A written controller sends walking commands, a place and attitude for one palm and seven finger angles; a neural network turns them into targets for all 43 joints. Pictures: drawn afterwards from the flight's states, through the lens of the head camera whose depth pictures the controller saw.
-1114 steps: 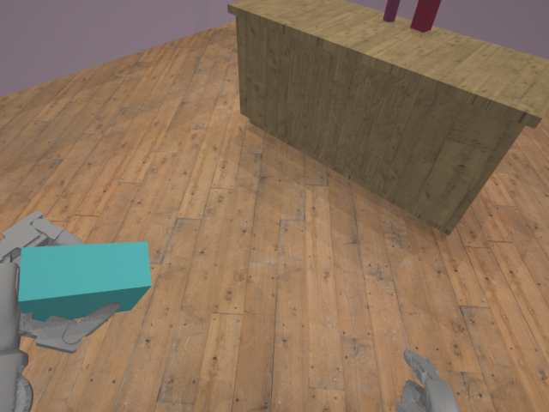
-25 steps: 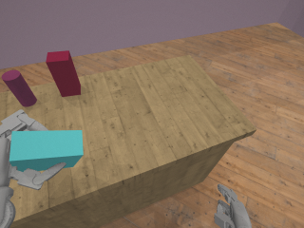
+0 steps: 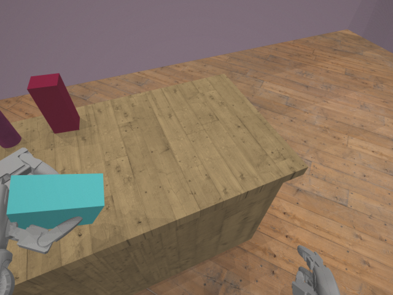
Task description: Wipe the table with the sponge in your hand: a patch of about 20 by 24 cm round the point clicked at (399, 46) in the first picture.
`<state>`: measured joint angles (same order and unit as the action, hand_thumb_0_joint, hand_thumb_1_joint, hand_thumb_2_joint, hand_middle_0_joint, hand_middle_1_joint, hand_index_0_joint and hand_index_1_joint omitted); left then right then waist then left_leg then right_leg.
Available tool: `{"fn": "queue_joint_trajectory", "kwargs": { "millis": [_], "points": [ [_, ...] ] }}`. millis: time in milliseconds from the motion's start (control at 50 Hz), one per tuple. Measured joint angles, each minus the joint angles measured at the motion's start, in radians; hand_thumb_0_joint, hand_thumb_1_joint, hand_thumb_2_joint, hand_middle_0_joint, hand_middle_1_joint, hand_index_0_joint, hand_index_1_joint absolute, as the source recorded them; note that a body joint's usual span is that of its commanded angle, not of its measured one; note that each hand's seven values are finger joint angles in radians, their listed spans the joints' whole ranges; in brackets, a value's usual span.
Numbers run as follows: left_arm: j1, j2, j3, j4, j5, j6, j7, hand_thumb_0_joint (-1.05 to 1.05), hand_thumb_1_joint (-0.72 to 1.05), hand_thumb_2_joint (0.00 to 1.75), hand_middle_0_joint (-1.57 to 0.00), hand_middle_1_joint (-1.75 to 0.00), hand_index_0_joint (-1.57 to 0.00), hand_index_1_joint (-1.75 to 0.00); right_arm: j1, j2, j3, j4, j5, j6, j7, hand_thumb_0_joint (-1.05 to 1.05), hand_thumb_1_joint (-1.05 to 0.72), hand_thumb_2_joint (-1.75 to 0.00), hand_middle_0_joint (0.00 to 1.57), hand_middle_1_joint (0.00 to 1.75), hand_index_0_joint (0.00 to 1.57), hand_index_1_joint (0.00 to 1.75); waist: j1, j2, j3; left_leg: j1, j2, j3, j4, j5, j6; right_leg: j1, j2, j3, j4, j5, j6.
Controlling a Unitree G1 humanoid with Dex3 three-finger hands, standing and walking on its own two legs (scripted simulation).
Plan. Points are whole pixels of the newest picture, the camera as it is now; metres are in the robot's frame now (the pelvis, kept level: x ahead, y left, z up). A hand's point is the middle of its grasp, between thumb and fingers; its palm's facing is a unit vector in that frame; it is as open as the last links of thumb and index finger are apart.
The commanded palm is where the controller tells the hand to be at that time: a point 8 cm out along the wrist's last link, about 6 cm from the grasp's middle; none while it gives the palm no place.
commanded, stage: come to a stop and stand still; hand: left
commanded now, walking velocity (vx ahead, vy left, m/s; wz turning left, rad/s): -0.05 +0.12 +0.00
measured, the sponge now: (71, 202) +0.23 +0.21 +0.14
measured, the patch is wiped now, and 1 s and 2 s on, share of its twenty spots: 0.00 0.00 0.00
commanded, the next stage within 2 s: look again from close up in 1.96 s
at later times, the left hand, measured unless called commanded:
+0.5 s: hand (23, 235) +0.18 +0.26 +0.13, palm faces +0.20 -0.87 -0.44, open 9.4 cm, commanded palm +0.13 +0.32 +0.18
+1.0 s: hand out of the picture +0.19 +0.37 +0.15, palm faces +0.34 -0.86 -0.38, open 9.4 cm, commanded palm +0.13 +0.40 +0.18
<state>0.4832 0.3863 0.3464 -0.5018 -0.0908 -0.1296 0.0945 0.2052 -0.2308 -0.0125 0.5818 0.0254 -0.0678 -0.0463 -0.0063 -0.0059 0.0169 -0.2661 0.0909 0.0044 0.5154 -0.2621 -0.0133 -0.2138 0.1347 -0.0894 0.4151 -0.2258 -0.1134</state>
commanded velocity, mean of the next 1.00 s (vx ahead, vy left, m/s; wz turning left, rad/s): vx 0.00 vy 0.01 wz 0.00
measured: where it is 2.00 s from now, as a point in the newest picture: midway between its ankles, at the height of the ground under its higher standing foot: outside the picture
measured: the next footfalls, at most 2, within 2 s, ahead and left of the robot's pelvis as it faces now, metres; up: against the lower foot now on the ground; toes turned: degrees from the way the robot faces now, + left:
none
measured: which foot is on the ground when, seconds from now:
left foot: down 0.00-1.00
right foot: down 0.00-1.00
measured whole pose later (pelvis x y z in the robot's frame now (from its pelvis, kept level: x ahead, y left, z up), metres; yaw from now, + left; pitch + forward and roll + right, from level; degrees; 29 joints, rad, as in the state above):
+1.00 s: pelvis -0.04 +0.12 +0.00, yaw -1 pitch -2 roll -1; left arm 0.37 0.38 0.33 -0.39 0.02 -0.22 0.08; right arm 0.22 -0.15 0.07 0.56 0.00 -0.15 0.00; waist 0.04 -0.06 0.06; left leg -0.22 -0.07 0.10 0.41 -0.17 0.10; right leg -0.23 -0.01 0.01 0.43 -0.19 -0.01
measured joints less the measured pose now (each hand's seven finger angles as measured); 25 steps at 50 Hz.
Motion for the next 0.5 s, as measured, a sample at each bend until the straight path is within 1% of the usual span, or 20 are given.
{"fn": "queue_joint_trajectory", "kwargs": {
  "millis": [100,200,220,240,260,280,300,320,340,360,380,400,440,460,500],
  "points": [
    [0.005,-0.001,-0.005,0.005,0.011,-0.012,0.016,-0.01,-0.43,1.03,-0.80,-1.38,-0.81,-1.38,-0.017,-0.002,0.010,0.001,0.001,0.007,0.001,0.01,-0.91,-0.90,0.20,0.30,0.20,0.30,0.002,0.014,0.009,0.022,-0.007,-0.008,-0.027,0.026,0.015,0.031,-0.002,0.001,-0.042,0.022,0.020],
    [0.010,-0.004,-0.014,0.028,0.018,-0.013,0.014,-0.01,-0.43,1.03,-0.80,-1.39,-0.80,-1.38,-0.034,-0.005,0.017,-0.007,0.002,0.016,0.002,0.01,-0.91,-0.90,0.20,0.30,0.20,0.30,0.015,0.042,0.009,0.029,-0.016,-0.015,-0.049,0.036,0.020,0.039,-0.008,0.005,-0.066,0.039,0.023],
    [-0.041,0.024,-0.009,0.046,0.051,-0.009,-0.010,-0.01,-0.43,1.03,-0.80,-1.38,-0.81,-1.38,-0.022,0.000,0.004,-0.010,-0.001,-0.003,-0.001,0.01,-0.91,-0.90,0.20,0.30,0.20,0.30,0.034,0.045,0.021,0.026,-0.008,0.002,-0.044,0.039,0.017,0.046,-0.008,0.000,-0.079,0.046,0.036],
    [-0.128,0.075,0.007,0.088,0.068,-0.025,-0.033,-0.01,-0.44,1.03,-0.81,-1.38,-0.81,-1.38,-0.014,0.005,-0.005,-0.006,0.003,-0.026,-0.003,0.01,-0.91,-0.90,0.20,0.30,0.20,0.30,0.055,0.042,0.038,0.020,-0.003,0.022,-0.051,0.054,0.018,0.040,-0.011,-0.010,-0.081,0.054,0.053],
    [-0.212,0.117,0.035,0.129,0.070,-0.042,-0.039,-0.01,-0.44,1.03,-0.81,-1.38,-0.81,-1.38,-0.020,0.006,-0.008,0.000,0.000,-0.034,0.002,0.01,-0.91,-0.90,0.20,0.30,0.20,0.30,0.068,0.038,0.059,0.013,-0.001,0.032,-0.056,0.057,0.015,0.022,-0.016,-0.018,-0.063,0.056,0.063],
    [-0.281,0.142,0.071,0.168,0.067,-0.057,-0.033,-0.01,-0.44,1.03,-0.81,-1.38,-0.81,-1.38,-0.037,0.006,-0.005,0.006,-0.005,-0.036,0.010,0.01,-0.91,-0.90,0.20,0.30,0.20,0.30,0.078,0.034,0.082,0.007,-0.003,0.040,-0.056,0.064,0.004,0.003,-0.021,-0.017,-0.039,0.054,0.065],
    [-0.325,0.152,0.108,0.201,0.061,-0.067,-0.026,-0.01,-0.44,1.03,-0.81,-1.38,-0.81,-1.38,-0.055,0.005,-0.002,0.010,-0.007,-0.034,0.020,0.01,-0.91,-0.90,0.20,0.30,0.20,0.30,0.084,0.031,0.101,0.005,-0.005,0.053,-0.059,0.072,-0.003,-0.015,-0.027,-0.007,-0.017,0.053,0.072],
    [-0.340,0.150,0.141,0.218,0.052,-0.069,-0.018,-0.01,-0.44,1.03,-0.81,-1.38,-0.81,-1.38,-0.070,0.004,0.000,0.008,-0.006,-0.032,0.031,0.01,-0.91,-0.90,0.20,0.30,0.20,0.30,0.085,0.030,0.114,0.005,-0.007,0.070,-0.066,0.081,-0.005,-0.032,-0.032,0.008,0.003,0.052,0.089],
    [-0.326,0.139,0.164,0.223,0.042,-0.069,-0.011,-0.01,-0.44,1.03,-0.81,-1.38,-0.81,-1.38,-0.079,0.004,0.000,0.003,-0.003,-0.030,0.043,0.01,-0.91,-0.90,0.20,0.30,0.20,0.30,0.080,0.030,0.121,0.005,-0.011,0.088,-0.070,0.087,-0.003,-0.052,-0.038,0.024,0.029,0.051,0.110],
    [-0.296,0.120,0.167,0.213,0.035,-0.063,-0.006,-0.01,-0.43,1.03,-0.80,-1.39,-0.80,-1.38,-0.080,0.003,-0.001,-0.010,0.002,-0.027,0.054,0.01,-0.91,-0.90,0.20,0.30,0.21,0.30,0.069,0.033,0.122,0.001,-0.015,0.102,-0.065,0.088,-0.001,-0.067,-0.044,0.035,0.051,0.047,0.122],
    [-0.257,0.094,0.152,0.190,0.034,-0.053,-0.006,-0.01,-0.43,1.03,-0.80,-1.39,-0.80,-1.39,-0.073,0.000,-0.003,-0.023,0.007,-0.027,0.062,0.01,-0.91,-0.90,0.20,0.30,0.21,0.30,0.057,0.037,0.119,-0.004,-0.022,0.109,-0.054,0.084,0.001,-0.071,-0.050,0.042,0.061,0.035,0.117],
    [-0.213,0.060,0.120,0.162,0.037,-0.045,-0.010,-0.01,-0.43,1.03,-0.80,-1.39,-0.80,-1.39,-0.062,-0.003,-0.005,-0.032,0.010,-0.028,0.066,0.01,-0.91,-0.90,0.20,0.30,0.21,0.30,0.046,0.044,0.116,-0.007,-0.027,0.112,-0.042,0.078,0.004,-0.070,-0.054,0.044,0.064,0.030,0.097],
    [-0.113,-0.003,0.033,0.103,0.048,-0.037,-0.026,-0.01,-0.43,1.03,-0.80,-1.39,-0.80,-1.39,-0.038,-0.005,-0.003,-0.037,0.011,-0.027,0.064,0.01,-0.91,-0.90,0.20,0.30,0.21,0.30,0.026,0.051,0.103,-0.009,-0.035,0.112,-0.028,0.065,0.016,-0.061,-0.060,0.046,0.057,0.036,0.061],
    [-0.062,-0.024,-0.009,0.079,0.053,-0.038,-0.034,-0.01,-0.43,1.03,-0.80,-1.39,-0.80,-1.39,-0.026,-0.002,0.001,-0.035,0.011,-0.025,0.060,0.01,-0.91,-0.90,0.20,0.30,0.21,0.30,0.018,0.047,0.094,-0.011,-0.043,0.109,-0.021,0.052,0.023,-0.058,-0.064,0.047,0.052,0.041,0.051],
    [0.017,-0.041,-0.071,0.049,0.058,-0.041,-0.050,-0.01,-0.43,1.03,-0.80,-1.39,-0.80,-1.39,0.002,0.009,0.011,-0.029,0.008,-0.025,0.047,0.01,-0.91,-0.90,0.20,0.30,0.20,0.30,0.012,0.027,0.079,-0.018,-0.062,0.088,-0.007,0.014,0.029,-0.053,-0.070,0.050,0.040,0.049,0.049]
  ]
}}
